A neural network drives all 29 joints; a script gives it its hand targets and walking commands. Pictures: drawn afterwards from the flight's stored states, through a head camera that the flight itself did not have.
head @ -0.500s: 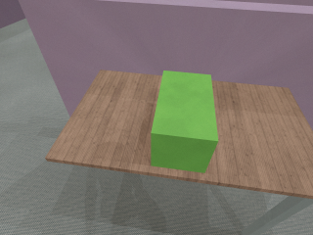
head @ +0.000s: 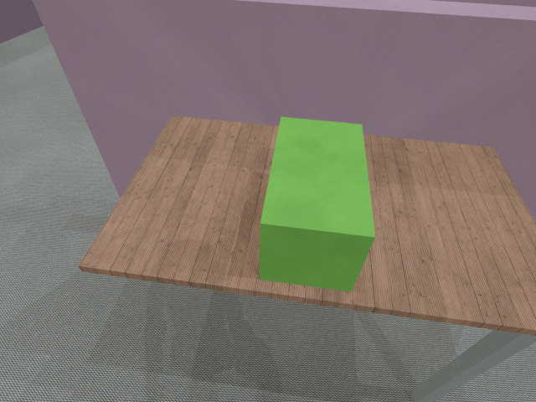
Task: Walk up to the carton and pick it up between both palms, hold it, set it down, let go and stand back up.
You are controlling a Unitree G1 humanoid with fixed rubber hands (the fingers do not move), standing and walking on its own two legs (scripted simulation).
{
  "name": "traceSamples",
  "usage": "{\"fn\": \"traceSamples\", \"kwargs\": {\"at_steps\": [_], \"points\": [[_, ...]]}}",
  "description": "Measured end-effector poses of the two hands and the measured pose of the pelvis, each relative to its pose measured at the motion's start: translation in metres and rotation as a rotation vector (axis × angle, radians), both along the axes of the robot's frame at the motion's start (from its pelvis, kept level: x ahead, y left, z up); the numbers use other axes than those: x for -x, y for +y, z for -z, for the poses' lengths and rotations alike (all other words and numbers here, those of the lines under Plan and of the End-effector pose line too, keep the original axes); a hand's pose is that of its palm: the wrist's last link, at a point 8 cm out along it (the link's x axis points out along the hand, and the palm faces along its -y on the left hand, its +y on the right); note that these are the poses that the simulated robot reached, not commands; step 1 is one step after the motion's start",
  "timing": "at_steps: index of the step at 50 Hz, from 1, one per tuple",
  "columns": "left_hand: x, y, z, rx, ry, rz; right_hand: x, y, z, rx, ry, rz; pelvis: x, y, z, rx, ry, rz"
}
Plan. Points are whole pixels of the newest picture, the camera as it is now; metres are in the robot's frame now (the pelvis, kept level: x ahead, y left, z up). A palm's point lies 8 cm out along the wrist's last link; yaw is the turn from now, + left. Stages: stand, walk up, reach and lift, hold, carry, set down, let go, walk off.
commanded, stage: stand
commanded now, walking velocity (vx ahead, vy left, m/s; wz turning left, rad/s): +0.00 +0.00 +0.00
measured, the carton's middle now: (313, 197) +0.50 -0.07 +0.00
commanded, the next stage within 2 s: none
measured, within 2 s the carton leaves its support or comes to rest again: neither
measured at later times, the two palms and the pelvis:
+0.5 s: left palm out of the picture -0.04 +0.20 -0.15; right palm out of the picture -0.01 -0.20 -0.15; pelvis +0.01 +0.00 +0.00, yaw +0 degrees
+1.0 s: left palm out of the picture -0.04 +0.20 -0.15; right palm out of the picture +0.00 -0.21 -0.15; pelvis +0.01 +0.00 +0.00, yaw +0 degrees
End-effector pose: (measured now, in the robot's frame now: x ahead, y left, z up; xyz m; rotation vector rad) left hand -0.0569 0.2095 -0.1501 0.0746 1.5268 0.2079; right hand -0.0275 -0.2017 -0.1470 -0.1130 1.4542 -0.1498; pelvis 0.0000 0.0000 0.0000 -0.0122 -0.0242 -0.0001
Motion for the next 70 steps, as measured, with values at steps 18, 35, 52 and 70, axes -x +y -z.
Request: {"fn": "traceSamples", "kwargs": {"at_steps": [18,35,52,70], "points": [[-0.007,-0.004,-0.002,-0.004,-0.007,-0.007,-0.009,-0.002,0.001,-0.004,-0.007,-0.001,-0.006,-0.002,0.0,-0.002,0.008,-0.001],[-0.012,-0.002,-0.002,0.0,-0.007,-0.015,-0.019,-0.002,0.001,0.001,-0.009,-0.008,-0.012,0.0,0.0,-0.004,0.005,-0.002],[-0.012,-0.005,-0.001,0.007,-0.007,-0.014,-0.024,-0.005,0.0,0.007,-0.013,-0.009,-0.012,0.0,-0.001,-0.006,0.001,-0.001],[-0.02,0.0,-0.003,-0.009,-0.016,-0.007,-0.022,0.001,0.002,-0.013,-0.009,-0.005,-0.013,0.0,-0.001,-0.007,0.003,-0.002]]}}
